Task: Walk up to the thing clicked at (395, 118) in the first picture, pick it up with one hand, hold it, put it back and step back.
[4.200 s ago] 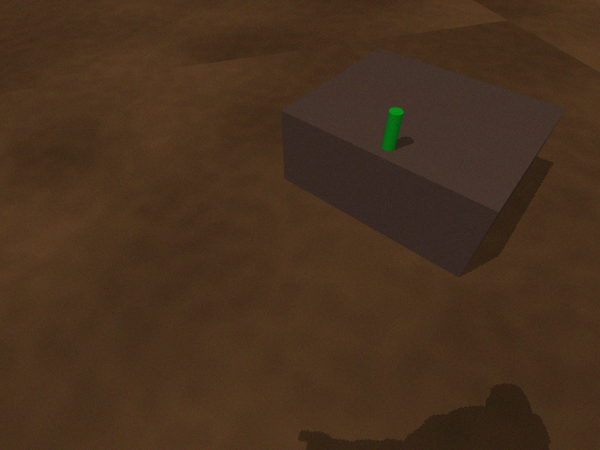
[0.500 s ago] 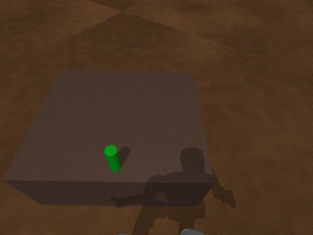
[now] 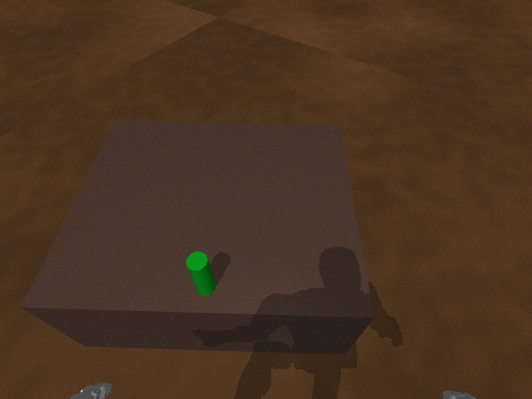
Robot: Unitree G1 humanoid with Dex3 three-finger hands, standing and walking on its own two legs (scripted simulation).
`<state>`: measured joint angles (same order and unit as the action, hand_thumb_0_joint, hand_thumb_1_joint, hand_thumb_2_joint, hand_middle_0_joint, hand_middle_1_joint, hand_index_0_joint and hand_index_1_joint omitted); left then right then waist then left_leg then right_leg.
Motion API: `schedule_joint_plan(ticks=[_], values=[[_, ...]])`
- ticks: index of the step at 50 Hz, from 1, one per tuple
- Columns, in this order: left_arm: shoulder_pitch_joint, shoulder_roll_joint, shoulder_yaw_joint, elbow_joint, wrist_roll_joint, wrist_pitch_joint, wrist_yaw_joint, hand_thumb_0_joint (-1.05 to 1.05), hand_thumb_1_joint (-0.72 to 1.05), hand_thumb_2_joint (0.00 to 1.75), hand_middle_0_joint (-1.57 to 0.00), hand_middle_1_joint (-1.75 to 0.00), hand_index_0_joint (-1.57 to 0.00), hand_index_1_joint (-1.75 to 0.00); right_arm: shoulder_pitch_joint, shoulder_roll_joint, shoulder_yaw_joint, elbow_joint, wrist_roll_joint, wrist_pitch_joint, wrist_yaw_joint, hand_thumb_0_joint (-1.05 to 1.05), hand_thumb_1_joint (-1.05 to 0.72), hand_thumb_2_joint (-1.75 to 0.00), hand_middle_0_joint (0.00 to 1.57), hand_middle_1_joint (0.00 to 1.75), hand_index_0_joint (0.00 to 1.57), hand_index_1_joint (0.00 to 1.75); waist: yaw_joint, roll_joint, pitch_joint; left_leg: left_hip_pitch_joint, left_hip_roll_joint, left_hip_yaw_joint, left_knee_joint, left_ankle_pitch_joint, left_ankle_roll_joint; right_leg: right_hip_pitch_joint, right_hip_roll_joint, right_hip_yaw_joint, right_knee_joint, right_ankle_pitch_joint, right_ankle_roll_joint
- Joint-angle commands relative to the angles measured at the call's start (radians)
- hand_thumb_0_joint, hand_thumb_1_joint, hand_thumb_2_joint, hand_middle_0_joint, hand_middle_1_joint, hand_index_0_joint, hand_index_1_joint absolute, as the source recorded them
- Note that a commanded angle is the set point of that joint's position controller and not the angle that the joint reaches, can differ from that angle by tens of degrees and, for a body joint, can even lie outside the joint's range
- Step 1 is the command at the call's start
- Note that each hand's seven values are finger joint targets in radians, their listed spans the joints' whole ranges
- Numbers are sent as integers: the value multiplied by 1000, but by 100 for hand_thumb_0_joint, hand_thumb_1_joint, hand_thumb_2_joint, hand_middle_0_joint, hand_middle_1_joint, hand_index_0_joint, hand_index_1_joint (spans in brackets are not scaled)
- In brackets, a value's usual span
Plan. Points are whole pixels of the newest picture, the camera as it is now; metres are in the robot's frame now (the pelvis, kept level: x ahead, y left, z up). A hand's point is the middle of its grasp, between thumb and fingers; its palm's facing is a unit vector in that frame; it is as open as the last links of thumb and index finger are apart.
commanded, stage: walk up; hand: left
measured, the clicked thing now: (201, 275) +0.45 +0.18 -0.30
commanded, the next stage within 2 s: stand in 0.64 s
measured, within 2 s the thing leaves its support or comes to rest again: neither
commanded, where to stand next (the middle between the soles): +0.06 -0.02 m, yaw +0 degrees
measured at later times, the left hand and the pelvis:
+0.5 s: hand out of the picture +0.09 +0.25 -0.15, palm faces +0.01 -0.95 -0.32, open 7.4 cm; pelvis +0.00 +0.00 +0.01, yaw +1 degrees
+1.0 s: hand out of the picture +0.11 +0.26 -0.14, palm faces +0.01 -0.94 -0.34, open 7.4 cm; pelvis +0.04 +0.00 +0.01, yaw +1 degrees
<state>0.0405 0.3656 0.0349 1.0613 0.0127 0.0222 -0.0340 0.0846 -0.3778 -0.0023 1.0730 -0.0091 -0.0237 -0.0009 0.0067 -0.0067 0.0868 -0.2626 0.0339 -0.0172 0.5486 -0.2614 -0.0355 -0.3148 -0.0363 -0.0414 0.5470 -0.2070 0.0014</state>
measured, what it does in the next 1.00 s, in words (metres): stands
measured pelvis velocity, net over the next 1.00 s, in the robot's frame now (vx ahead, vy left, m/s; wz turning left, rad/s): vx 0.04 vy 0.00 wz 0.02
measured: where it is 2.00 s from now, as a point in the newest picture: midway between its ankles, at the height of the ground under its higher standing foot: outside the picture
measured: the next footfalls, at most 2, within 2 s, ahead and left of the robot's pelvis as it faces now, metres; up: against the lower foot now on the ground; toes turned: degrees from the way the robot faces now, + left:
none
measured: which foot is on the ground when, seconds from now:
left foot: down 0.00-1.00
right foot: down 0.00-1.00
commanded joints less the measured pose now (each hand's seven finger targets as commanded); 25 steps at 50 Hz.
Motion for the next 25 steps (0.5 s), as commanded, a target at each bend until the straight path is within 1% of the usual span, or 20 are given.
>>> schedule_joint_plan(ticks=[1, 2, 4, 5, 6, 7, 9, 11, 13, 14, 17, 18, 20, 22, 23, 24, 25], values=[[-28, 210, 45, -53, -4, -16, 15, 0, 90, 90, -20, -30, -20, -30, -22, -230, -44, -44, 3, -21, -14, 0, -90, -90, 20, 30, 20, 30, 8, -1, -148, -24, 81, -95, -135, 76, 80, 132, -96, 129, -132, -11, -56], [-27, 208, 44, -51, -4, -17, 15, 0, 90, 90, -20, -30, -20, -30, -29, -231, -43, -45, 2, -22, -13, 0, -90, -90, 20, 30, 20, 30, 10, 6, -154, -18, 82, -94, -137, 91, 79, 139, -97, 124, -133, 12, -54], [-38, 213, 48, -51, -1, -17, 16, 0, 90, 90, -20, -30, -20, -30, -23, -233, -46, -44, 3, -21, -13, 0, -90, -90, 20, 30, 20, 30, 4, 0, -156, -19, 83, -91, -134, 107, 79, 151, -99, 116, -132, 31, -53], [-48, 215, 49, -51, -3, -16, 15, 0, 90, 90, -20, -30, -20, -30, -20, -232, -47, -40, 4, -20, -14, 0, -90, -90, 20, 30, 20, 30, 3, -5, -140, -29, 75, -88, -138, 96, 75, 142, -99, 120, -137, 15, -53], [-42, 207, 45, -53, -4, -16, 15, 0, 90, 90, -20, -30, -20, -30, -23, -230, -45, -39, 2, -21, -14, 0, -90, -90, 20, 30, 20, 30, 4, 2, -150, -10, 80, -86, -149, 90, 75, 142, -101, 121, -143, 7, -53], [-40, 207, 46, -52, -6, -15, 14, 0, 90, 90, -20, -30, -20, -30, -28, -231, -44, -42, 2, -20, -12, 0, -90, -90, 20, 30, 20, 30, 8, 14, -137, -20, 77, -91, -151, 81, 74, 140, -97, 118, -146, -2, -49], [-44, 206, 47, -50, -2, -16, 14, 0, 90, 90, -20, -30, -20, -30, -22, -229, -44, -40, 1, -21, -12, 0, -90, -90, 20, 30, 20, 30, 4, 7, -153, -19, 85, -95, -159, 91, 76, 165, -96, 110, -148, 18, -46], [-51, 208, 48, -48, -2, -15, 13, 0, 90, 90, -20, -30, -20, -30, -28, -233, -45, -40, 1, -19, -12, 0, -90, -90, 20, 30, 20, 30, 4, 8, -137, -26, 80, -96, -167, 66, 74, 157, -96, 111, -158, -7, -43], [-55, 207, 49, -48, 0, -14, 13, 0, 90, 90, -20, -30, -20, -30, -22, -231, -45, -39, 1, -18, -12, 0, -90, -90, 20, 30, 20, 30, -1, 1, -139, -28, 81, -95, -174, 62, 75, 161, -98, 110, -164, -13, -44], [-44, 207, 51, -46, 0, -14, 13, 0, 90, 90, -20, -30, -20, -30, -27, -231, -46, -41, 2, -17, -12, 0, -90, -90, 20, 30, 20, 30, 4, 5, -133, -20, 76, -92, -172, 49, 75, 151, -98, 111, -172, -35, -45], [-48, 208, 52, -46, 0, -16, 12, 0, 90, 90, -20, -30, -20, -30, -22, -222, -43, -41, 1, -15, -10, 0, -90, -90, 20, 30, 20, 30, 0, -11, -123, -6, 63, -81, -162, 29, 71, 126, -104, 125, -204, -93, -45], [-54, 209, 53, -49, 1, -17, 12, 0, 90, 90, -20, -30, -20, -30, -10, -222, -44, -37, 1, -15, -10, 0, -90, -90, 20, 30, 20, 30, -5, -17, -135, 2, 65, -81, -162, 33, 72, 133, -109, 129, -206, -95, -47], [-50, 208, 53, -45, 2, -16, 12, 0, 90, 90, -20, -30, -20, -30, -14, -226, -46, -36, 0, -15, -9, 0, -90, -90, 20, 30, 20, 30, -2, -11, -131, 4, 67, -86, -170, 32, 73, 127, -103, 120, -207, -95, -43], [-46, 205, 54, -47, -2, -16, 11, 0, 90, 90, -20, -30, -20, -30, -7, -224, -44, -35, 1, -16, -10, 0, -90, -90, 20, 30, 20, 30, 0, -12, -135, 12, 68, -86, -169, 53, 71, 129, -103, 124, -204, -83, -43], [-42, 201, 54, -44, -1, -16, 12, 0, 90, 90, -20, -30, -20, -30, -8, -223, -43, -34, 1, -17, -10, 0, -90, -90, 20, 30, 20, 30, -1, -6, -137, 8, 73, -89, -172, 75, 71, 142, -100, 115, -201, -61, -42], [-42, 207, 57, -44, 0, -16, 12, 0, 90, 90, -20, -30, -20, -30, -8, -225, -45, -35, 2, -15, -11, 0, -90, -90, 20, 30, 20, 30, 2, -6, -131, 1, 67, -88, -165, 78, 71, 144, -98, 112, -196, -60, -41], [-39, 201, 55, -44, 1, -16, 12, 0, 90, 90, -20, -30, -20, -30, -10, -225, -44, -35, 2, -16, -11, 0, -90, -90, 20, 30, 20, 30, 0, -9, -141, 2, 73, -91, -168, 85, 73, 155, -99, 107, -198, -43, -41]])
